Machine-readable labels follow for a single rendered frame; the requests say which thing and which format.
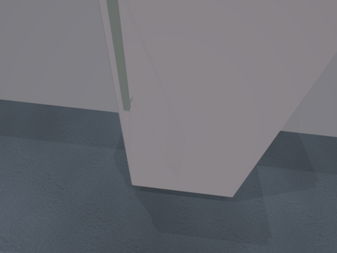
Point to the fridge door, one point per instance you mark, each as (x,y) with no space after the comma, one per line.
(213,82)

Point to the handle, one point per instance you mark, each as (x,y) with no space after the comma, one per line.
(115,23)

